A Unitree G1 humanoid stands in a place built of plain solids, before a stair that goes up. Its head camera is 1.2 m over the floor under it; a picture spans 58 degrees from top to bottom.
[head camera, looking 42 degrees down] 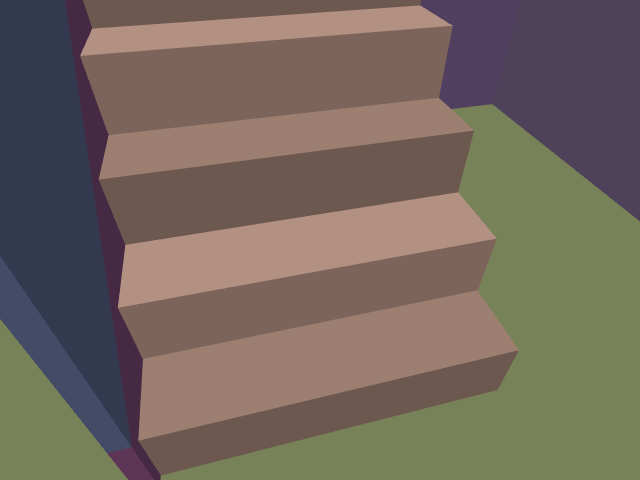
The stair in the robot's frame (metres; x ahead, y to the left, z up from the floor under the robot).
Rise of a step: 0.21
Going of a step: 0.22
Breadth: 0.98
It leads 14 degrees to the left of straight ahead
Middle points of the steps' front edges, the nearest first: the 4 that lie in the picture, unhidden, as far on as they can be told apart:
0.54 -0.06 0.21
0.75 -0.01 0.42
0.97 0.05 0.63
1.18 0.10 0.84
